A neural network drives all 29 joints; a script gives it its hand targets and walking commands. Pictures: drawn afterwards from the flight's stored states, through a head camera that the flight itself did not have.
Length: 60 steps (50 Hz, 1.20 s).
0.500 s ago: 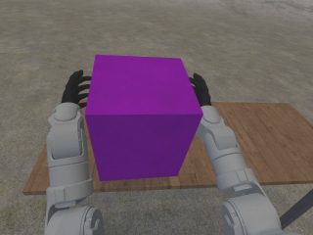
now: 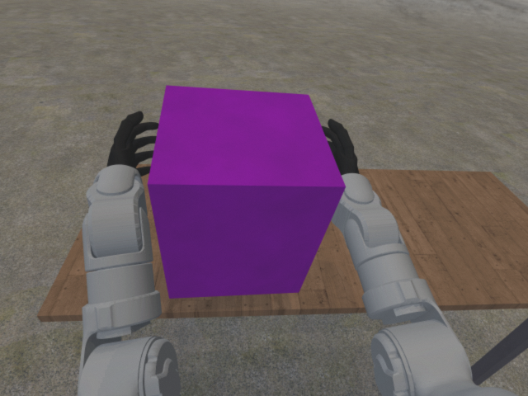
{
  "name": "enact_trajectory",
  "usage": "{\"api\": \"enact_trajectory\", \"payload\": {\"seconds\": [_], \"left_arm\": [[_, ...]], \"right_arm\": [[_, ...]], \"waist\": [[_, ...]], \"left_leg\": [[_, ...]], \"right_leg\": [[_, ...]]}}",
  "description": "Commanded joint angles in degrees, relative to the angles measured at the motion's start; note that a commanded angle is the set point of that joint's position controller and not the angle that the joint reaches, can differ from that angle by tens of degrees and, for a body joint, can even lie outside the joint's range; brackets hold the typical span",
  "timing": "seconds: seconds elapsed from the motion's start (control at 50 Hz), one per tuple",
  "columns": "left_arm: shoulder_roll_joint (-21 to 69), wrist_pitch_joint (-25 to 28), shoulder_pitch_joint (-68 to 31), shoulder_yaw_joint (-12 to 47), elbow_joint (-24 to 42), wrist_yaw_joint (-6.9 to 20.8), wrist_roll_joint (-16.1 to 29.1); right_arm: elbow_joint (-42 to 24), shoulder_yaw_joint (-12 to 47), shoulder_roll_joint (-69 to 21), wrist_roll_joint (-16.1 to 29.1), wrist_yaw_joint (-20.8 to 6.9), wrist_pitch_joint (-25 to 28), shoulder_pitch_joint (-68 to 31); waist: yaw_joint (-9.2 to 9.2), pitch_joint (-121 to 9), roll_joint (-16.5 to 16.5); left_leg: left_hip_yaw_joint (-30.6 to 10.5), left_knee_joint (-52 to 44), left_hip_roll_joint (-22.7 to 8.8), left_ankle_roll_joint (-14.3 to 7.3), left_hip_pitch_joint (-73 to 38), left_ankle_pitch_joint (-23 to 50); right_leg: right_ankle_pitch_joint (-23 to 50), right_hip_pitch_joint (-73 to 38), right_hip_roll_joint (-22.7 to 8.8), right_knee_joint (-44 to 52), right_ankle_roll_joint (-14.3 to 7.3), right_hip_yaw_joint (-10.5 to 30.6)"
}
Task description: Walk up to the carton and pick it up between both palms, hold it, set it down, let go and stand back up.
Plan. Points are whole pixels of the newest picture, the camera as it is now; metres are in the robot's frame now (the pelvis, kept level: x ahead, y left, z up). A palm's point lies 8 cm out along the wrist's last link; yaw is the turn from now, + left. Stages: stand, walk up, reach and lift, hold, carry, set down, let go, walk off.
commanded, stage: set down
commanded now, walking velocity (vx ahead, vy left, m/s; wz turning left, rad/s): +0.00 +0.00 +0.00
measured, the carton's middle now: (238, 197) +0.38 +0.01 +0.16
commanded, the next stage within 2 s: none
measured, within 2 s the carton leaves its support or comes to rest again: neither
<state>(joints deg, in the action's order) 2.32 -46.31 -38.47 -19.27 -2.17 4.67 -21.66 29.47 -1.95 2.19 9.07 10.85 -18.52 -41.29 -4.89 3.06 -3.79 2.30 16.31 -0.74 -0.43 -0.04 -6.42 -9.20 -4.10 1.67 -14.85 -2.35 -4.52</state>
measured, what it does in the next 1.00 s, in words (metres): stands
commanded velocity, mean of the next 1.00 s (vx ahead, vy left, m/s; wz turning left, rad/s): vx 0.00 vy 0.00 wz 0.00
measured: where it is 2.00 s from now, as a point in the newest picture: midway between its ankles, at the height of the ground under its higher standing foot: outside the picture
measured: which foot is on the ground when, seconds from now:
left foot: down 0.00-1.00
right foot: down 0.00-1.00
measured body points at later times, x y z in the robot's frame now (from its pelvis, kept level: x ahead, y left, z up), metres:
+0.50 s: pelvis +0.02 +0.02 +0.00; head +0.00 +0.05 +0.45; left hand +0.39 +0.19 +0.16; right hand +0.40 -0.12 +0.15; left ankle +0.04 +0.12 -0.75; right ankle +0.00 -0.09 -0.75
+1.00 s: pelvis +0.01 -0.01 +0.00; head +0.00 +0.02 +0.45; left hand +0.39 +0.17 +0.14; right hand +0.40 -0.14 +0.15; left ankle +0.04 +0.11 -0.75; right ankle +0.01 -0.09 -0.75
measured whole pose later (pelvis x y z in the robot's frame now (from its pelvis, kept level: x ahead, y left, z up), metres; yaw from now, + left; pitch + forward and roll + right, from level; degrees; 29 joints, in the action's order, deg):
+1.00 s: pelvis +0.01 -0.01 +0.00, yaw +1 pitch -8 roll +0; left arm 4.1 -26.5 -30.8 -18.1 -11.2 4.7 -20.5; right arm 36.4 -6.4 -1.0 0.1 8.9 3.3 -34.2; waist -1.6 6.5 -4.6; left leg 1.9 15.6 -0.6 0.0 0.8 -6.5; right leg -10.2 -3.4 1.0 -14.9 -2.6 -6.9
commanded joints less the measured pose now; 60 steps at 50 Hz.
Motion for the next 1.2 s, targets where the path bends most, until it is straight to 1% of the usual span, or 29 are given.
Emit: {"api": "enact_trajectory", "payload": {"seconds": [0.0,0.02,0.06,0.16,0.2,0.22,0.28,0.3,0.36,0.42,0.44,0.46,0.5,0.54,0.58,0.64,0.7,0.74,0.78,0.82,0.86,0.9,0.94,0.96,1.0,1.08,1.1,1.14,1.18], "left_arm": [[23.03,4.59,-27.45,24.26,4.28,8.22,8.29],[22.64,5.38,-27.45,23.95,4.61,8.49,8.20],[21.54,6.81,-27.88,22.17,1.67,9.09,6.86],[20.39,11.55,-27.25,18.77,-3.57,10.38,3.86],[20.46,13.24,-26.08,17.49,-6.24,10.38,2.83],[20.44,13.95,-24.64,17.27,-6.77,10.19,2.46],[22.23,15.86,-22.70,19.47,-6.42,9.30,3.48],[22.78,16.46,-21.91,20.55,-6.09,8.83,4.07],[25.37,18.68,-21.57,26.31,-1.64,6.73,7.03],[27.16,20.91,-22.25,32.59,3.83,4.46,9.69],[28.22,21.80,-22.31,34.45,5.92,3.55,10.68],[27.90,22.37,-22.20,35.38,6.44,2.86,10.64],[27.89,23.01,-21.36,36.39,7.13,1.94,10.72],[27.01,22.89,-20.11,35.84,6.89,1.63,10.13],[25.54,21.85,-17.97,33.30,4.13,2.01,8.51],[23.02,19.13,-14.30,27.86,0.29,3.83,5.69],[20.98,16.91,-13.69,21.92,-4.01,6.12,3.39],[20.88,17.00,-15.74,20.50,-3.21,7.03,3.26],[20.78,18.14,-18.51,20.47,-3.03,7.24,4.14],[22.11,20.36,-21.66,21.73,-2.11,6.74,5.65],[23.47,22.22,-23.20,23.71,-2.30,5.87,6.21],[24.64,24.41,-25.02,25.36,-2.62,4.87,6.81],[24.89,25.91,-25.45,25.34,-5.69,3.94,6.93],[24.95,26.44,-26.13,25.03,-7.72,3.65,6.62],[24.48,27.02,-25.56,22.69,-12.10,3.48,5.54],[25.44,28.27,-24.86,19.63,-17.65,3.15,4.45],[25.41,28.85,-25.10,18.60,-18.24,3.11,4.33],[26.15,30.16,-25.44,18.52,-17.86,2.48,3.98],[27.63,31.58,-25.57,20.61,-15.25,1.33,4.85]], "right_arm": [[-22.67,22.60,-31.41,5.79,-3.23,4.77,-41.19],[-22.34,22.55,-31.38,5.54,-3.14,5.31,-41.07],[-18.06,20.07,-30.67,3.16,-3.62,6.36,-39.74],[-9.73,9.77,-26.24,-4.73,-6.69,12.30,-34.39],[-6.75,7.07,-24.21,-7.69,-7.94,14.78,-32.91],[-5.68,5.84,-23.85,-8.75,-8.48,15.94,-31.40],[-4.04,4.46,-21.80,-10.57,-9.30,19.62,-29.18],[-4.57,4.78,-21.70,-10.79,-9.41,20.80,-29.33],[-8.81,8.13,-21.17,-9.20,-9.34,24.70,-30.46],[-13.05,13.47,-21.51,-6.72,-8.54,27.47,-31.55],[-14.98,15.37,-21.77,-5.82,-8.34,28.33,-31.49],[-15.62,16.78,-21.66,-5.00,-8.18,28.55,-31.51],[-14.85,18.57,-22.03,-4.74,-8.16,28.46,-29.91],[-14.60,20.20,-22.36,-3.92,-8.13,27.91,-28.85],[-13.26,20.76,-22.58,-3.55,-8.05,26.56,-27.50],[-9.48,19.36,-22.67,-4.26,-7.36,24.06,-24.90],[-6.53,17.30,-23.39,-5.42,-6.95,22.04,-24.79],[-6.38,16.17,-24.10,-5.95,-7.00,21.77,-25.19],[-7.46,15.06,-24.80,-6.67,-7.21,22.43,-26.85],[-9.45,14.37,-25.79,-7.17,-7.59,24.07,-29.15],[-8.85,13.67,-25.91,-7.90,-7.98,25.29,-29.15],[-7.13,11.83,-25.96,-9.47,-8.50,26.28,-28.26],[-4.62,9.56,-25.44,-11.71,-8.95,27.09,-28.30],[-1.60,7.26,-24.77,-12.97,-9.26,27.12,-27.56],[2.03,4.25,-24.58,-15.31,-9.77,27.22,-26.81],[7.06,0.43,-24.72,-17.77,-10.87,27.93,-27.38],[7.37,0.56,-25.59,-17.82,-11.11,28.24,-27.67],[8.15,0.31,-26.07,-17.98,-11.74,29.02,-28.36],[5.78,2.80,-26.27,-16.63,-11.96,30.44,-29.66]], "waist": [[0.93,-23.20,1.22],[1.03,-22.02,0.65],[0.98,-16.53,0.63],[0.96,-8.26,3.81],[1.28,-6.57,3.72],[1.21,-5.42,3.94],[0.25,-8.68,4.74],[0.59,-9.63,4.39],[0.05,-18.82,5.41],[-0.69,-26.43,6.01],[-0.50,-30.12,6.79],[-0.16,-30.60,6.94],[0.11,-31.06,7.09],[0.68,-30.77,5.98],[1.86,-27.04,4.79],[2.73,-18.27,2.02],[3.63,-11.22,-0.68],[3.98,-10.62,-0.50],[3.79,-12.72,-0.56],[3.53,-17.52,0.02],[2.98,-19.89,1.96],[1.99,-22.14,3.71],[1.91,-22.15,3.45],[1.34,-20.52,3.90],[1.78,-17.20,3.21],[2.97,-16.24,2.00],[3.59,-16.62,1.23],[4.64,-19.88,1.99],[5.04,-25.50,2.59]], "left_leg": [[1.60,1.05,3.68,-2.46,-4.02,9.74],[1.58,0.59,3.68,-2.72,-3.74,8.16],[1.86,-0.93,3.32,-2.86,-2.57,2.87],[3.17,-4.09,1.67,-1.67,-3.29,-6.53],[3.18,-5.22,0.84,-1.17,-4.79,-8.53],[3.19,-5.30,0.62,-0.99,-4.93,-7.93],[2.88,-4.30,-0.33,0.43,-9.05,-3.04],[2.62,-3.47,-0.29,0.70,-9.76,-0.57],[1.79,1.26,-0.54,2.71,-17.00,14.43],[0.84,6.22,-0.75,4.52,-22.29,30.19],[0.08,7.64,-0.75,4.93,-23.50,35.57],[-0.22,8.27,-0.97,5.09,-23.26,37.74],[-0.78,8.30,-0.90,4.99,-22.10,37.62],[-0.92,7.82,-0.58,4.25,-20.68,35.72],[-0.52,6.04,0.17,2.78,-16.22,28.19],[0.72,2.31,1.02,0.12,-8.34,17.47],[2.17,-1.36,1.91,-2.18,-1.60,6.59],[2.83,-2.82,2.22,-2.64,0.62,3.06],[2.96,-3.02,2.29,-2.81,0.85,1.71],[2.90,-2.27,2.26,-2.43,-0.76,3.83],[2.46,-1.40,1.93,-1.38,-3.19,6.90],[2.07,-0.81,1.40,-0.26,-5.79,6.84],[1.96,-1.05,0.77,-0.01,-6.63,5.07],[1.88,-1.57,0.50,0.15,-6.34,2.52],[2.23,-2.85,0.29,-0.49,-3.78,-2.30],[2.76,-3.70,-0.04,-0.62,-3.16,-3.37],[2.77,-3.63,-0.07,-0.96,-3.32,-2.97],[2.98,-2.59,0.04,-0.28,-4.60,2.35],[2.78,0.17,0.14,0.66,-7.79,11.83]], "right_leg": [[25.40,-9.23,-0.66,-1.58,7.34,1.10],[24.17,-8.64,-0.81,-1.33,7.46,1.05],[16.86,-6.34,-1.09,0.13,6.97,0.59],[-3.40,1.65,-1.23,3.42,4.31,-2.57],[-7.93,3.00,-1.18,4.04,3.75,-3.77],[-8.21,3.20,-1.16,4.10,3.48,-4.03],[-7.03,2.99,-0.31,3.69,2.84,-5.57],[-6.06,3.40,-0.12,3.76,2.75,-5.79],[2.84,3.19,0.76,2.30,2.12,-6.24],[12.52,2.58,1.65,0.92,2.38,-6.12],[15.57,2.08,1.96,0.43,2.49,-5.77],[17.12,2.29,1.92,0.30,2.64,-5.55],[18.65,2.08,1.75,0.02,2.79,-5.05],[21.30,0.73,1.46,-0.36,3.28,-4.36],[22.08,-1.87,0.55,-0.49,4.09,-3.43],[22.73,-5.47,-0.86,-0.81,5.32,-2.19],[19.55,-7.77,-2.12,-0.14,6.48,-1.31],[18.21,-8.60,-2.57,-0.24,6.87,-1.07],[17.46,-8.38,-2.78,-0.18,6.81,-0.95],[18.57,-7.42,-2.50,-0.40,6.59,-1.31],[19.03,-5.69,-2.16,-0.50,6.29,-1.80],[15.99,-2.95,-1.82,-0.03,5.54,-2.26],[12.00,0.12,-1.71,0.69,4.96,-2.82],[8.36,2.08,-1.84,1.31,4.71,-3.08],[3.20,3.10,-2.25,2.21,4.71,-2.91],[0.72,4.37,-2.00,2.63,4.57,-3.15],[1.42,3.86,-1.89,2.51,4.61,-3.07],[5.38,3.43,-1.37,1.70,4.61,-3.07],[13.95,1.59,-0.43,0.21,4.66,-3.27]]}}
